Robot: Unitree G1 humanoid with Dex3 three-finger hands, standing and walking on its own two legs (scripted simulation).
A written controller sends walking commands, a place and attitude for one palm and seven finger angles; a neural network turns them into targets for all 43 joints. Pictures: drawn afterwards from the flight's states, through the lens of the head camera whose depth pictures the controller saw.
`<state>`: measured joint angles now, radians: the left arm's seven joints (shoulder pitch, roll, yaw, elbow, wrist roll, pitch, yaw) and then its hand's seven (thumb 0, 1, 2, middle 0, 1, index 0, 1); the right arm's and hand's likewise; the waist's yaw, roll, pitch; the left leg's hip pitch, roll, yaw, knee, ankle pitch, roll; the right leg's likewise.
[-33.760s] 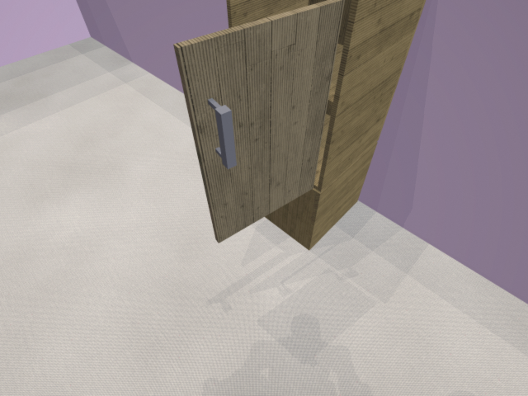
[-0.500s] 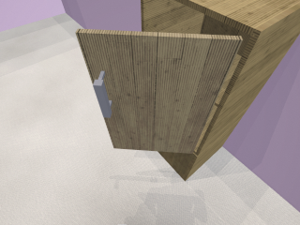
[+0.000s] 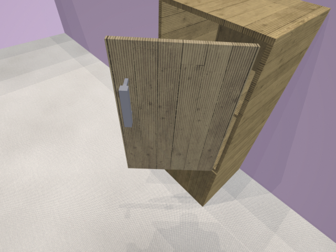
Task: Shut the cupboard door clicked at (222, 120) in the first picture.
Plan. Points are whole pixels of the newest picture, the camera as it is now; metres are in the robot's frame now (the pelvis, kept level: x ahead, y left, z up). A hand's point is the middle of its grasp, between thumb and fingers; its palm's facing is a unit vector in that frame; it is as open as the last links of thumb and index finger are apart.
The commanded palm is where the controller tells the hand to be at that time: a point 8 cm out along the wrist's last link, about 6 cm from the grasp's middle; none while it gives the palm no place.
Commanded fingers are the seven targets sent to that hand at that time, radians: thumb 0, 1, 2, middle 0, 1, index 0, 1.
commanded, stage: come to a stop and stand still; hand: left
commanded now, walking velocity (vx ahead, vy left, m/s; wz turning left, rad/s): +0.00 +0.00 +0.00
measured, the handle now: (127, 103) +0.50 +0.15 +0.08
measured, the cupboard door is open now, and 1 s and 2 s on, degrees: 47 47 47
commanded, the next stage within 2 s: look again from close up in 0.42 s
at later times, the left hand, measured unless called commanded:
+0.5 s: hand out of the picture -0.05 +0.20 -0.17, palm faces +0.00 -0.99 -0.17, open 7.4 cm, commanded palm none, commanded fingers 0.00 0.90 0.90 -0.20 -0.30 -0.20 -0.30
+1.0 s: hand out of the picture -0.04 +0.19 -0.17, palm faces +0.01 -0.98 -0.18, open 7.4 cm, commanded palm none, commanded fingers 0.00 0.90 0.90 -0.20 -0.30 -0.20 -0.30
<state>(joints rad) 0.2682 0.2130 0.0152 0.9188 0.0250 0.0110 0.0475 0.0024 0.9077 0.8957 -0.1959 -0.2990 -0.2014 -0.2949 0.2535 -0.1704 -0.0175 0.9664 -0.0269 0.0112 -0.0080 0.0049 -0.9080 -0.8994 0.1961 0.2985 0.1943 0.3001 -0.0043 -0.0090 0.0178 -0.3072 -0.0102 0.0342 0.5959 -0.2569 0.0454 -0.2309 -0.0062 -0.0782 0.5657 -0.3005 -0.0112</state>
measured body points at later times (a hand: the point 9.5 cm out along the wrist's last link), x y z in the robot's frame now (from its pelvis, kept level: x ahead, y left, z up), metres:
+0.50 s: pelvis -0.02 +0.03 +0.01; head -0.01 +0.05 +0.46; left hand -0.05 +0.25 -0.16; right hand -0.01 -0.20 -0.14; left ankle +0.04 +0.09 -0.73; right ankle +0.00 -0.11 -0.73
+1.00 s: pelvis -0.01 +0.03 +0.01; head -0.01 +0.04 +0.46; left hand -0.04 +0.25 -0.15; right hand -0.01 -0.20 -0.14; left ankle +0.04 +0.09 -0.73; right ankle +0.00 -0.11 -0.73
